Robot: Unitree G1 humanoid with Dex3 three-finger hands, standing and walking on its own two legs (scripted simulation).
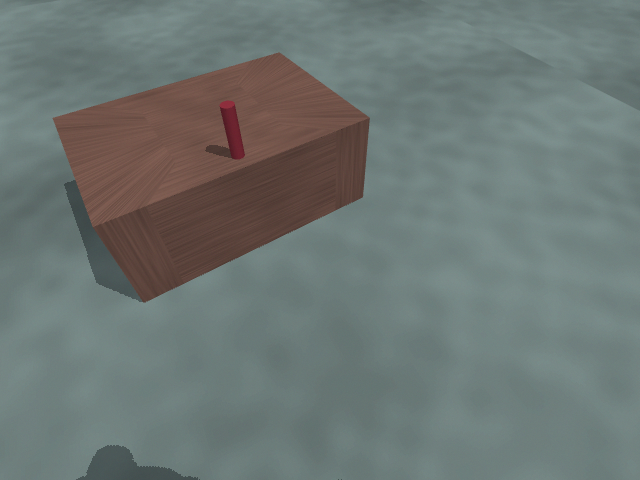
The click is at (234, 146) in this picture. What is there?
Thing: slim round
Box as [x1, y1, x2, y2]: [220, 101, 244, 159]
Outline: 223,101 220,103 220,109 231,156 233,158 238,159 241,158 244,155 234,103 232,101
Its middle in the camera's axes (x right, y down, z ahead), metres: -0.30 -0.36 +1.30
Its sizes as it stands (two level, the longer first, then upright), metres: 0.048 0.048 0.196
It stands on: a support 0.42 m high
